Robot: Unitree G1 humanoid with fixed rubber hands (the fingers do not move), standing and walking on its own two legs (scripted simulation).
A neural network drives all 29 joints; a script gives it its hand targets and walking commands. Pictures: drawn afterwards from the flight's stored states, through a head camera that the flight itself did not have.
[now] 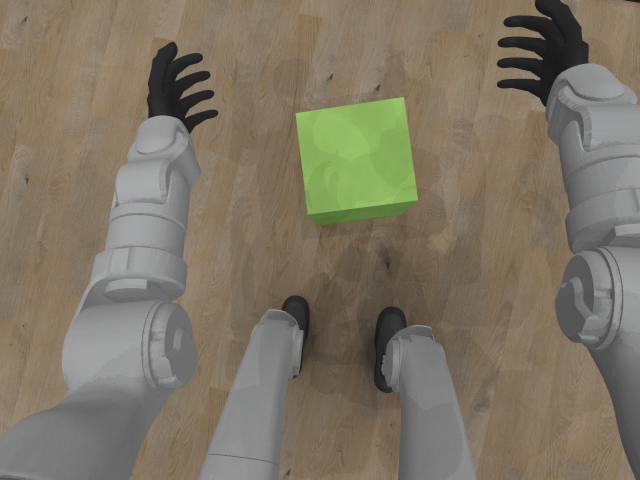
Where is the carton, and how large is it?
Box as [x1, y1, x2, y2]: [296, 97, 417, 225]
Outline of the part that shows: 403,97 296,113 308,215 317,225 398,215 417,200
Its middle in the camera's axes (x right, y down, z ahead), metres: +0.08 -0.16 +0.87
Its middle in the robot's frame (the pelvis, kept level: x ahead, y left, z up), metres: +0.54 +0.02 -0.53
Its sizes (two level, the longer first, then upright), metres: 0.210 0.200 0.250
